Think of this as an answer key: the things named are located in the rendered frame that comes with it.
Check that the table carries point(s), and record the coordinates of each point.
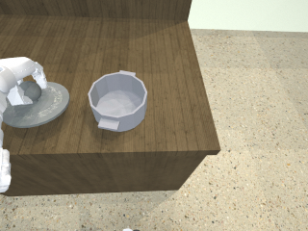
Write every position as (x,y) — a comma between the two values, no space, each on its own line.
(79,41)

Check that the lid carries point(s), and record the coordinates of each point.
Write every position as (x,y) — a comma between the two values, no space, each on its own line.
(52,103)

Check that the robot left upper arm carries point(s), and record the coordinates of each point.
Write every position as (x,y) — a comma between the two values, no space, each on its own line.
(5,170)

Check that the pot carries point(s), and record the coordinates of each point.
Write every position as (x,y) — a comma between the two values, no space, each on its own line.
(118,101)

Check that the left robot hand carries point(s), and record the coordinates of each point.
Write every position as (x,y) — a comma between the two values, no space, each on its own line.
(22,67)

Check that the knob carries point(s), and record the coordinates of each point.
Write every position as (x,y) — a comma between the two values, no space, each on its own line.
(32,90)

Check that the left robot forearm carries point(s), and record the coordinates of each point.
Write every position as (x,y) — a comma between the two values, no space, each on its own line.
(7,82)

